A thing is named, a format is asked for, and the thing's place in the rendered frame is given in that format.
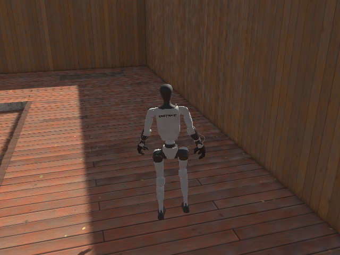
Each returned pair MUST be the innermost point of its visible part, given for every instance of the robot right upper arm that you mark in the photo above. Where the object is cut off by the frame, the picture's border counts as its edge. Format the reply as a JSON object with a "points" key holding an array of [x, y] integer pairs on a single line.
{"points": [[187, 118]]}

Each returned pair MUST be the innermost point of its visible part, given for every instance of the robot left thigh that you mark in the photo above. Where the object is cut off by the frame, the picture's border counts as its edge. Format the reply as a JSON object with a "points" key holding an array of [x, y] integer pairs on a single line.
{"points": [[159, 166]]}

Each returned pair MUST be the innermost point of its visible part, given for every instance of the robot left upper arm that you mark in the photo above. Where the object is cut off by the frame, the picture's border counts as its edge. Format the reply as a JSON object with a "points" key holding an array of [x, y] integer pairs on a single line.
{"points": [[148, 121]]}

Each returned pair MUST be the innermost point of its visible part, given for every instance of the robot left hand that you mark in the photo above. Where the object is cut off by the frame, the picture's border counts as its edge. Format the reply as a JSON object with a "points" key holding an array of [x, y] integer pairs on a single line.
{"points": [[144, 147]]}

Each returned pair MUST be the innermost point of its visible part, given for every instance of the robot right hand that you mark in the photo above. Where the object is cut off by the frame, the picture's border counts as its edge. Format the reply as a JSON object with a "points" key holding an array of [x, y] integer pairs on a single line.
{"points": [[201, 150]]}

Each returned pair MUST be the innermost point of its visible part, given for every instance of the right robot forearm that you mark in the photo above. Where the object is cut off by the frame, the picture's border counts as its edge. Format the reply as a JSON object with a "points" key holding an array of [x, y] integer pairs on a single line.
{"points": [[197, 139]]}

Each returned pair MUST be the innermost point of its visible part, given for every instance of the humanoid robot head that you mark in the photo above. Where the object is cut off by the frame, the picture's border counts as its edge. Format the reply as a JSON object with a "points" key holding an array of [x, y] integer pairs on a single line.
{"points": [[166, 92]]}

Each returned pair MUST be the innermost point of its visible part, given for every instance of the left robot forearm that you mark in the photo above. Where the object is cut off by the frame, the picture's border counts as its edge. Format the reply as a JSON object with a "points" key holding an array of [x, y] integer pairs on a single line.
{"points": [[143, 139]]}

